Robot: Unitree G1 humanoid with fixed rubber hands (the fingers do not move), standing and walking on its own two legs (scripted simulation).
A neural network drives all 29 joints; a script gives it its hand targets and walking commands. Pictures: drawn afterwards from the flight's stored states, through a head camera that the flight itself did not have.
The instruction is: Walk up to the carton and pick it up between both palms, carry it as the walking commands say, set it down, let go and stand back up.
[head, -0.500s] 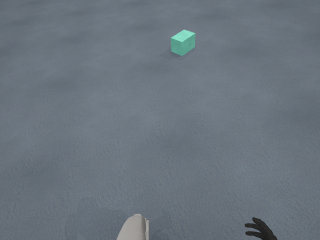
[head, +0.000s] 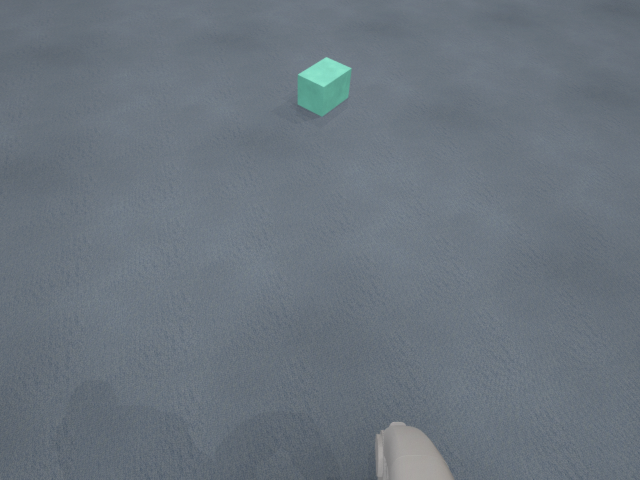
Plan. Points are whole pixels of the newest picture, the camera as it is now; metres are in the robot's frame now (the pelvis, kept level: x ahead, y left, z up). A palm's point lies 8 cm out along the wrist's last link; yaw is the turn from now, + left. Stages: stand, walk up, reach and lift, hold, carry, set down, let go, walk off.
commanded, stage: walk up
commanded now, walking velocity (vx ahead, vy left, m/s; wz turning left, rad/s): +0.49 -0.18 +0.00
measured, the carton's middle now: (324, 86) +2.00 -0.16 -0.70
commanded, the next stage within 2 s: none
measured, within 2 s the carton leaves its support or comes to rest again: neither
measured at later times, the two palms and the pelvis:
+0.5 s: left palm (212, 432) +0.20 +0.15 -0.11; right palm (505, 348) +0.30 -0.32 -0.15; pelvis +0.25 -0.08 +0.00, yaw +0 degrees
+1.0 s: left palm (196, 243) +0.55 +0.23 -0.15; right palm (454, 257) +0.47 -0.26 -0.11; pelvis +0.50 -0.01 +0.00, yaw +0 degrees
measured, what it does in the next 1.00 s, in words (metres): walks ahead: right foot, then left foot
